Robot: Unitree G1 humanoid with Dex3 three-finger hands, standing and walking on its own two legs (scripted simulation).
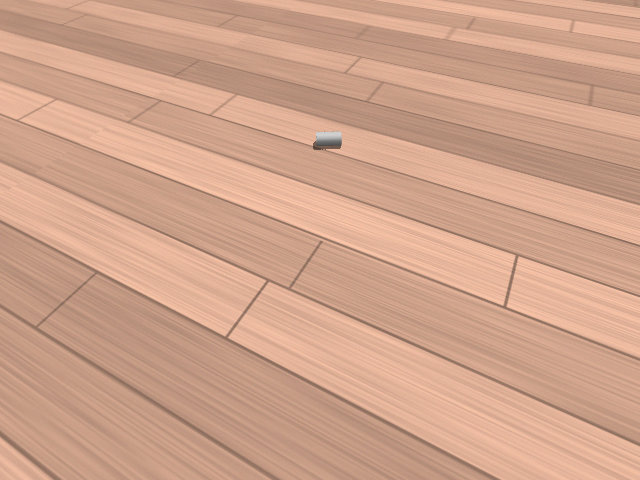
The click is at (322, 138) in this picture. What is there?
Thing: lying can
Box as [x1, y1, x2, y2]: [316, 131, 341, 145]
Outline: 340,131 316,132 316,145 341,144
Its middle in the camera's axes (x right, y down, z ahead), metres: +0.03 -0.53 +2.08
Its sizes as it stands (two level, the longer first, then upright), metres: 0.135 0.073 0.073
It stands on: the floor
